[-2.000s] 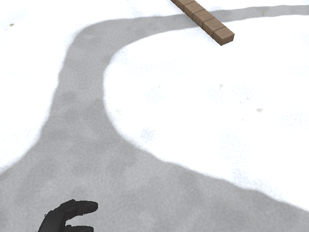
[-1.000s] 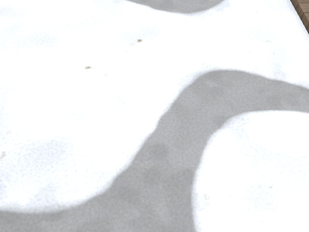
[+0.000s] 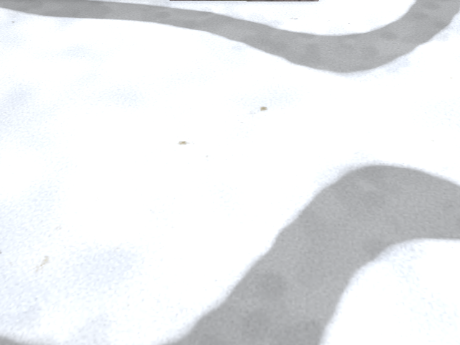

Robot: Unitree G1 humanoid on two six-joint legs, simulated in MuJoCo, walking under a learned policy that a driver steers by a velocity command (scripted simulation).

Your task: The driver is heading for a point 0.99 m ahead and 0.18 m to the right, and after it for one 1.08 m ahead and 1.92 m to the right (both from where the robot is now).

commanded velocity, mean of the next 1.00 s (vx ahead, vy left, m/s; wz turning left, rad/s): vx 0.47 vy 0.00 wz -0.09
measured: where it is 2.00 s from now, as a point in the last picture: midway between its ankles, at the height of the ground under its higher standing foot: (304, 205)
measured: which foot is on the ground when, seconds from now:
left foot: up 0.00-0.38, down 0.40-0.98, up 1.00-1.00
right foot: down 0.00-0.40, up 0.42-0.94, down 0.96-1.00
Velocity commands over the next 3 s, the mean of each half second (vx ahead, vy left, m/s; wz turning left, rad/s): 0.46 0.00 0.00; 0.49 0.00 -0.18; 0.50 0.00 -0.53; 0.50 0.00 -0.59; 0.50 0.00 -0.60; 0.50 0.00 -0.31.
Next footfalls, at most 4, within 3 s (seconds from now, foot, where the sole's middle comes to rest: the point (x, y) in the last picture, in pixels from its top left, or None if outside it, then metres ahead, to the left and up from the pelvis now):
0.40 left None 0.37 0.06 -0.78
0.96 right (289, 299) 0.67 -0.10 -0.78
1.50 left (264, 207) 1.02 -0.04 -0.78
2.04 right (353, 189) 1.10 -0.37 -0.78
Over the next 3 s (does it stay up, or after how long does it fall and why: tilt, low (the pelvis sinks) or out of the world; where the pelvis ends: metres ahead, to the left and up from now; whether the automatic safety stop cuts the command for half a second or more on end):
stays up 1.35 -0.63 0.00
